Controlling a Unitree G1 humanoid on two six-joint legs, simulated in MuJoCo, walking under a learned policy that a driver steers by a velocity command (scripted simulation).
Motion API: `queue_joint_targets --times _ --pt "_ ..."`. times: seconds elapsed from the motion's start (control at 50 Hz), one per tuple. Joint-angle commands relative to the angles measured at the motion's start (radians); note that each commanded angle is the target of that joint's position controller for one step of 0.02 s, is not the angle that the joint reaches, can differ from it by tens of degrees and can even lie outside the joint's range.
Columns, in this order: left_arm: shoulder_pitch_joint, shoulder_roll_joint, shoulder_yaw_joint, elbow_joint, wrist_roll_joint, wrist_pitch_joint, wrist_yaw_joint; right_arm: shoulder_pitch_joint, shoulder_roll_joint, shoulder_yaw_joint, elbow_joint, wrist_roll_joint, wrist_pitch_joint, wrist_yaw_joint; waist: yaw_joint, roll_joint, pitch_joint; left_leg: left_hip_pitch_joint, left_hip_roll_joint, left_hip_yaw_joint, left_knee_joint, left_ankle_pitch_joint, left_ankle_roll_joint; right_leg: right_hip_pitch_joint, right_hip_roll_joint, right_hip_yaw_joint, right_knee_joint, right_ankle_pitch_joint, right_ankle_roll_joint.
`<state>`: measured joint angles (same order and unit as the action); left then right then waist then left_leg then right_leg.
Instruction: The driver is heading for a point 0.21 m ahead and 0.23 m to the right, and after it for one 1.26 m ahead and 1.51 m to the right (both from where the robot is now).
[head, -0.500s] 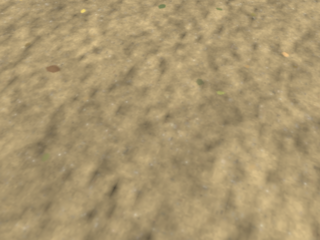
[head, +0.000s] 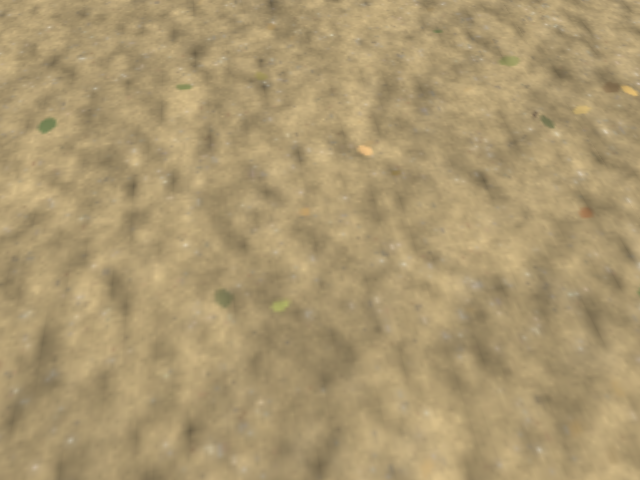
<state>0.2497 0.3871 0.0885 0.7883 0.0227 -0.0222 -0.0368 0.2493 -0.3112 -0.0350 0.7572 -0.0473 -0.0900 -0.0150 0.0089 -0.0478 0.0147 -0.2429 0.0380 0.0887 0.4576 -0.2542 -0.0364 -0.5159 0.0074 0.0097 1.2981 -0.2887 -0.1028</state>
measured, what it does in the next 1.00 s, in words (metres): walks ahead, turning right: right foot, then left foot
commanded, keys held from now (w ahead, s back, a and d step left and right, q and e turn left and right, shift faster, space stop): w+e+shift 0.56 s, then w+shift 0.44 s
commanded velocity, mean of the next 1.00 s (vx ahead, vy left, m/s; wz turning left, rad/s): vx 1.00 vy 0.00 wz -0.75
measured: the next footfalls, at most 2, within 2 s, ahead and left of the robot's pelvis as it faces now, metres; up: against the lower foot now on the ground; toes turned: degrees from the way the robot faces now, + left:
right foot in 0.28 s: +0.43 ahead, -0.06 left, +0.00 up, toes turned -20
left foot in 0.68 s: +0.87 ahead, -0.07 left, +0.00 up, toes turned -39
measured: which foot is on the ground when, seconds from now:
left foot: down 0.00-0.28, up 0.30-0.66, down 0.68-1.00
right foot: up 0.00-0.26, down 0.28-0.66, up 0.68-1.00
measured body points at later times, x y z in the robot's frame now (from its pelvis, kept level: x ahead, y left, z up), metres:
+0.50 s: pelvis +0.45 -0.05 -0.01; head +0.48 -0.05 +0.44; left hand +0.59 +0.20 -0.14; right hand +0.52 -0.35 -0.08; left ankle +0.63 +0.08 -0.66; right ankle +0.39 -0.05 -0.74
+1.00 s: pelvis +0.87 -0.23 +0.00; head +0.89 -0.24 +0.45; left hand +1.21 -0.26 -0.06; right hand +0.61 -0.35 -0.13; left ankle +0.84 -0.04 -0.74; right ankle +0.93 -0.44 -0.68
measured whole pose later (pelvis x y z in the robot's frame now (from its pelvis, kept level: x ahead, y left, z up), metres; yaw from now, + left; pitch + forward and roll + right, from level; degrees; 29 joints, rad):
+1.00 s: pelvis +0.87 -0.23 +0.00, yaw -44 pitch +2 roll +2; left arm -0.01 0.29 -0.01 0.62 0.04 -0.05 -0.08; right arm 0.58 -0.28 -0.04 0.93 -0.01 -0.10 0.02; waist -0.09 -0.04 0.00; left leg 0.12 -0.04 0.08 0.15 -0.31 0.00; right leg -0.73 -0.02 0.02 0.77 -0.02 -0.09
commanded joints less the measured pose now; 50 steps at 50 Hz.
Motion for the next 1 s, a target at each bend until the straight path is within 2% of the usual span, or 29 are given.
queue_joint_targets --times 0.02,0.08,0.12,0.16,0.2,0.24,0.26,0.28,0.3,0.32,0.34,0.36,0.38,0.42,0.48,0.54,0.6,0.62,0.64,0.66,0.68,0.7,0.72,0.74,0.76,0.82,0.9,0.94,1.0 --pt "-0.108 -0.08 -0.039 -0.149 0.012 0.02 -0.031 0.133 -0.003 -0.001 0.032 0.026 -0.028 0.017 -0.019 0.157 -0.011 0.232 0.251 -0.188 -0.229 0.215 0.089 -0.312 -0.109 0.044 0.008 0.044 0.006" --pt "-0.203 -0.073 -0.059 -0.225 0.012 0.023 -0.05 0.078 -0.042 -0.009 0.04 0.024 -0.047 0.018 0.022 0.16 0.05 0.129 0.218 -0.012 -0.307 0.346 0.076 -0.275 -0.111 0.001 -0.141 0.207 0.007" --pt "-0.273 -0.051 -0.066 -0.245 0.01 0.024 -0.063 0.086 -0.064 -0.012 0.057 0.021 -0.051 0.015 0.018 0.104 0.107 0.116 0.176 0.095 -0.351 0.438 0.063 -0.218 -0.087 -0.075 -0.314 0.278 -0.008" --pt "-0.328 -0.056 -0.075 -0.254 0.009 0.021 -0.071 0.135 -0.103 -0.019 0.075 0.018 -0.05 0.009 0.008 0.084 0.128 0.144 0.159 0.174 -0.33 0.731 0.039 -0.107 -0.032 -0.171 -0.467 0.296 -0.045" --pt "-0.282 -0.029 -0.068 -0.228 0.009 0.016 -0.065 0.189 -0.163 -0.032 0.077 0.019 -0.035 -0.005 0.039 0.128 0.062 0.245 0.173 0.193 -0.183 1.181 0.021 0.017 0.051 -0.23 -0.513 0.248 -0.075" --pt "-0.042 0.034 -0.041 -0.158 0.01 0.01 -0.047 0.153 -0.223 -0.048 0.058 0.014 -0.002 -0.022 0.178 0.166 -0.071 0.229 0.219 0.171 0.16 1.376 0.026 0.296 0.106 -0.201 -0.528 0.163 -0.116" --pt "0.184 0.081 -0.012 -0.086 0.009 0.004 -0.028 0.101 -0.228 -0.05 0.032 0.01 0.012 -0.019 0.27 0.156 -0.159 0.101 0.23 0.143 0.455 1.282 0.04 0.56 0.11 -0.127 -0.585 0.139 -0.16" --pt "0.232 0.123 0.019 -0.041 -0.005 0.005 0.002 0.103 -0.186 -0.047 0.032 0.0 0.02 -0.001 0.245 0.033 -0.157 -0.126 0.1 0.14 0.826 0.452 0.037 0.748 0.065 -0.017 -0.658 0.079 -0.19" --pt "0.141 0.228 0.038 -0.066 -0.007 0.02 0.018 0.151 -0.056 -0.013 -0.034 -0.019 0.01 0.008 0.095 -0.176 -0.141 -0.454 -0.027 0.091 1.206 -0.29 0.008 0.852 -0.125 0.338 -0.612 0.331 -0.262" --pt "0.175 0.263 0.051 -0.109 0.009 0.033 0.025 0.097 -0.108 -0.013 -0.145 0.012 -0.014 0.008 0.126 -0.126 -0.346 -0.66 -0.044 -0.132 1.278 -0.24 -0.002 1.027 -0.247 0.711 -0.867 0.038 -0.418" --pt "0.158 0.213 0.049 -0.107 0.003 0.033 0.036 0.01 -0.141 -0.009 -0.155 0.009 -0.035 0.009 0.124 0.027 -0.217 -0.707 0.012 -0.173 1.163 -0.154 0.004 0.896 -0.262 0.774 -1.028 -0.114 -0.371" --pt "0.111 0.159 0.036 -0.092 0.0 0.024 0.043 0.0 -0.143 -0.008 -0.145 0.01 -0.039 0.01 0.06 0.101 -0.058 -0.665 0.047 -0.166 1.045 -0.107 0.003 0.7 -0.231 0.703 -1.069 -0.087 -0.329" --pt "0.082 0.135 0.028 -0.081 -0.004 0.009 0.047 0.0 -0.129 -0.003 -0.137 -0.007 -0.028 0.008 0.005 0.139 0.001 -0.583 0.068 -0.169 0.977 -0.128 -0.009 0.543 -0.185 0.626 -1.071 0.013 -0.309" --pt "0.038 0.085 0.006 -0.086 -0.007 -0.023 0.051 0.045 -0.112 0.001 -0.123 -0.03 0.021 0.009 -0.07 0.158 0.052 -0.439 0.109 -0.171 0.84 -0.181 -0.046 0.291 -0.112 0.496 -1.083 0.116 -0.294" --pt "0.018 0.087 0.009 -0.086 -0.011 -0.056 0.04 -0.115 -0.055 0.02 -0.201 -0.016 0.041 0.023 -0.058 0.108 0.106 -0.302 0.117 -0.124 0.528 -0.021 -0.065 0.061 -0.014 0.382 -1.13 0.146 -0.256" --pt "0.04 0.106 0.026 -0.08 -0.019 -0.064 0.024 -0.198 -0.028 0.033 -0.223 0.023 0.035 0.036 -0.006 0.053 0.066 -0.1 0.058 -0.105 0.257 0.312 -0.038 0.041 0.029 0.344 -1.117 0.253 -0.182" --pt "0.116 0.113 0.032 -0.053 -0.025 -0.06 0.025 -0.194 -0.074 0.018 -0.213 0.027 0.031 0.031 0.028 0.017 0.016 -0.066 0.021 -0.105 0.124 0.322 -0.002 0.272 -0.021 0.376 -1.025 0.441 -0.133" --pt "0.136 0.124 0.033 -0.042 -0.021 -0.059 0.029 -0.146 -0.098 0.006 -0.195 0.021 0.028 0.024 0.011 0.019 -0.021 -0.03 -0.008 -0.096 0.105 0.253 0.012 0.361 -0.031 0.374 -0.938 0.6 -0.113" --pt "0.14 0.147 0.034 -0.031 -0.011 -0.057 0.029 -0.03 -0.131 -0.013 -0.162 0.018 0.023 0.015 -0.052 0.036 -0.097 0.072 -0.045 -0.07 0.104 0.148 0.028 0.42 -0.032 0.354 -0.777 0.755 -0.092" --pt "0.105 0.149 0.03 -0.029 -0.002 -0.058 0.025 0.153 -0.159 -0.032 -0.116 0.014 0.019 0.0 -0.166 0.055 -0.176 0.261 -0.037 -0.049 0.104 0.089 0.042 0.364 -0.008 0.308 -0.531 0.777 -0.066" --pt "0.083 0.051 0.002 -0.048 0.005 -0.071 0.028 0.353 -0.226 -0.055 -0.08 -0.006 0.013 -0.02 -0.244 0.147 -0.279 0.469 0.127 -0.246 0.102 -0.219 0.066 0.196 0.045 0.245 -0.164 0.537 -0.047" --pt "0.239 -0.102 -0.038 -0.097 -0.039 -0.076 0.021 0.308 -0.333 -0.075 -0.065 -0.035 0.011 -0.011 -0.081 0.514 -0.351 0.61 0.394 -0.896 -0.178 -0.473 0.166 -0.112 0.18 0.158 0.105 -0.199 -0.002" --pt "0.173 -0.025 -0.046 -0.077 -0.006 -0.068 0.033 0.18 -0.229 -0.068 -0.086 -0.011 0.02 0.006 -0.076 0.336 -0.226 0.505 0.377 -1.026 -0.245 -0.639 0.206 -0.247 0.093 0.147 0.152 -0.106 -0.029" --pt "0.075 0.016 -0.036 -0.08 0.007 -0.059 0.025 0.103 -0.147 -0.054 -0.094 0.0 0.02 0.013 -0.073 0.168 -0.11 0.376 0.333 -0.82 -0.221 -0.559 0.204 -0.249 0.035 0.132 0.108 -0.008 -0.025" --pt "0.014 0.017 -0.039 -0.091 0.015 -0.055 0.013 0.087 -0.114 -0.047 -0.073 -0.002 0.018 0.02 -0.067 0.078 -0.055 0.273 0.281 -0.669 -0.212 -0.393 0.194 -0.218 0.008 0.125 0.051 0.029 -0.019" --pt "-0.04 -0.037 -0.057 -0.127 0.022 -0.034 -0.016 0.15 -0.056 -0.023 0.014 0.008 -0.005 0.023 -0.026 0.134 0.016 0.148 0.19 -0.439 -0.248 -0.18 0.165 -0.196 -0.015 0.152 -0.056 0.012 -0.002" --pt "-0.203 -0.035 -0.076 -0.203 0.023 -0.031 -0.025 0.184 -0.084 -0.026 0.055 0.028 -0.031 0.031 -0.017 0.111 0.094 0.108 0.176 -0.264 -0.363 0.043 0.189 -0.283 -0.015 0.112 -0.264 0.138 0.026" --pt "-0.289 -0.037 -0.089 -0.236 0.018 -0.037 -0.038 0.186 -0.089 -0.024 0.068 0.033 -0.036 0.032 -0.017 0.102 0.115 0.068 0.142 -0.145 -0.423 0.193 0.175 -0.191 -0.027 0.021 -0.471 0.252 0.029" --pt "-0.357 -0.063 -0.106 -0.247 0.013 -0.044 -0.049 0.241 -0.113 -0.024 0.108 0.044 -0.041 0.036 -0.031 0.095 0.127 0.092 0.153 -0.075 -0.497 0.457 0.172 -0.014 -0.027 -0.085 -0.638 0.359 -0.01"
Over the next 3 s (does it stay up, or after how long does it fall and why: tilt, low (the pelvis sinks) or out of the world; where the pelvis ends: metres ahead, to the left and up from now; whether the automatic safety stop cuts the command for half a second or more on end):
stays up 1.35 -1.63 0.00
